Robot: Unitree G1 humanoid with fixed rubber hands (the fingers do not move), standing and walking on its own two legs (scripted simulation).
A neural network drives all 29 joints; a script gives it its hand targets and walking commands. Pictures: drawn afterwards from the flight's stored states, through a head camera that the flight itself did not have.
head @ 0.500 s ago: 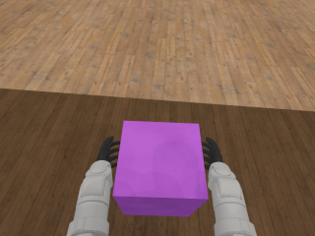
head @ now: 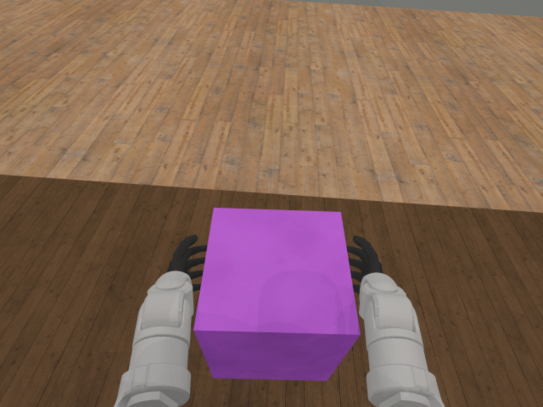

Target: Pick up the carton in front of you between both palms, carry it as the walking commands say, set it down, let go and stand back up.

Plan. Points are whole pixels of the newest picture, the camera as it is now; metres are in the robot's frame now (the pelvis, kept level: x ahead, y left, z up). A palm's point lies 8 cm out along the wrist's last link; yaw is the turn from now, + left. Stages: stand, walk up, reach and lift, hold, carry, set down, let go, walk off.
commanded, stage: reach and lift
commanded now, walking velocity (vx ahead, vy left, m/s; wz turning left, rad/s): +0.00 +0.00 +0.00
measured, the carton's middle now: (273, 299) +0.31 +0.00 -0.05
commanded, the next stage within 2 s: hold in 0.62 s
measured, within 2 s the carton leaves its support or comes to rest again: neither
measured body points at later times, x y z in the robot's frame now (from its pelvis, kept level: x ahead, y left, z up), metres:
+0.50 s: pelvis +0.02 +0.00 +0.01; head -0.01 +0.01 +0.45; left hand +0.32 +0.15 +0.03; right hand +0.32 -0.15 +0.03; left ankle +0.03 +0.12 -0.74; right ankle +0.03 -0.12 -0.74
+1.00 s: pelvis +0.01 +0.00 +0.01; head -0.04 +0.01 +0.45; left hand +0.30 +0.15 +0.04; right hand +0.30 -0.15 +0.05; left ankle +0.03 +0.12 -0.74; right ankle +0.03 -0.12 -0.74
